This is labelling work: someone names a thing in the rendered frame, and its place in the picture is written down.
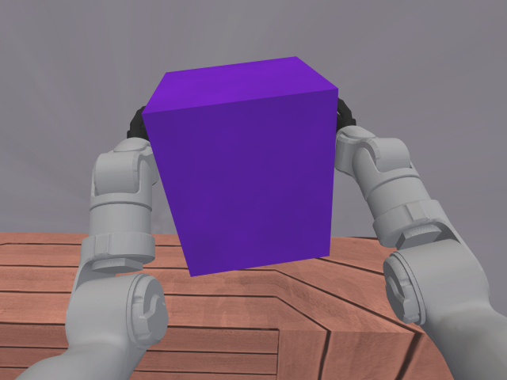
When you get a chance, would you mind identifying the right robot hand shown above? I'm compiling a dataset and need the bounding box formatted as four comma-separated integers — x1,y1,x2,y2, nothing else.
336,98,356,134

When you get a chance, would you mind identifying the left robot hand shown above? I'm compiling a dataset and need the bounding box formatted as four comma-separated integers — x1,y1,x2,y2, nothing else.
127,106,150,142

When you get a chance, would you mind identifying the right robot upper arm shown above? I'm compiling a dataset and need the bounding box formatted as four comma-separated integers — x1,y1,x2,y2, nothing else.
383,239,507,380

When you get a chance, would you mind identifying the carton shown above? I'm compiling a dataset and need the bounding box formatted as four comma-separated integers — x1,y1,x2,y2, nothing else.
141,56,338,277

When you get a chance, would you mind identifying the robot right forearm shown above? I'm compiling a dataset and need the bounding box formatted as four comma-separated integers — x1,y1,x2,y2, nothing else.
334,126,490,301

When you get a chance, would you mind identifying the left robot upper arm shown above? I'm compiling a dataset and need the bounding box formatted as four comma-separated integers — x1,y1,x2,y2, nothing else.
14,273,169,380

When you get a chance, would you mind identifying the robot left forearm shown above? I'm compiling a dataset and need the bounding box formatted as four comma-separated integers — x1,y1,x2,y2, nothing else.
65,138,159,343

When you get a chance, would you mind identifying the pedestal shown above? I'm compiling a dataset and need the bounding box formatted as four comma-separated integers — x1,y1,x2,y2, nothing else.
0,232,454,380

